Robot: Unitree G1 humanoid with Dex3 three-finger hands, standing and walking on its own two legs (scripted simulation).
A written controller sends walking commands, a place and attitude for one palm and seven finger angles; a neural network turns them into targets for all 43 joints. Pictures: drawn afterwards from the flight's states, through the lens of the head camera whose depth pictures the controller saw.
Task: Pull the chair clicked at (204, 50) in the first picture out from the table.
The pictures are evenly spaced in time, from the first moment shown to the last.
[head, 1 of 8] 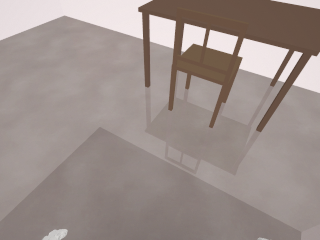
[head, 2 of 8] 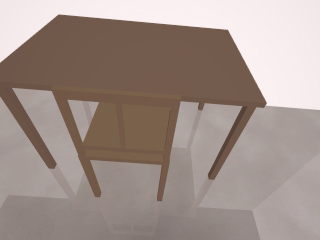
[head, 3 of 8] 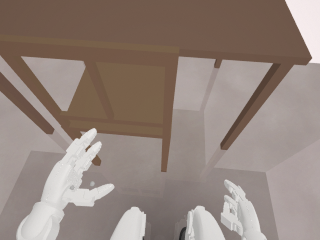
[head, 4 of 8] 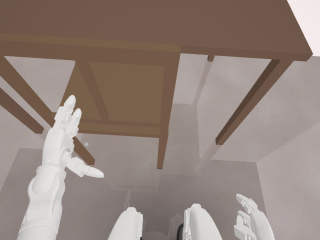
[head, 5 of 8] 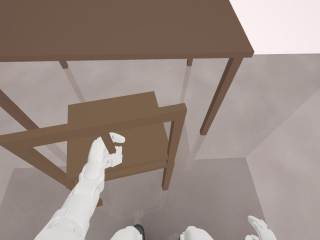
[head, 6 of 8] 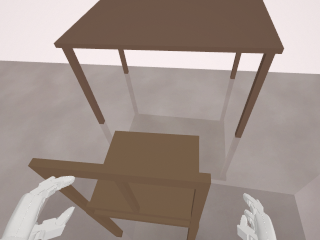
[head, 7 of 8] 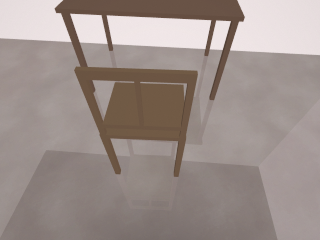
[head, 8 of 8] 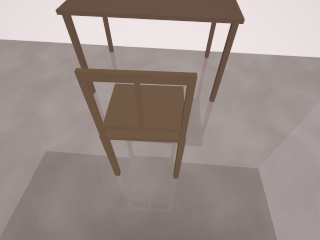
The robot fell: no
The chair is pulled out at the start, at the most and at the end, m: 0.00 0.60 0.59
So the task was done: yes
